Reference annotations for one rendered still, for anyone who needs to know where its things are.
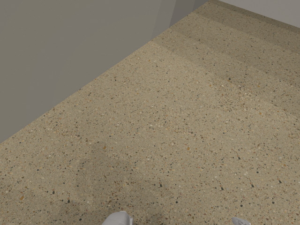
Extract robot left thigh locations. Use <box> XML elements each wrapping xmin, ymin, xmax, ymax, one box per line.
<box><xmin>102</xmin><ymin>212</ymin><xmax>134</xmax><ymax>225</ymax></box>

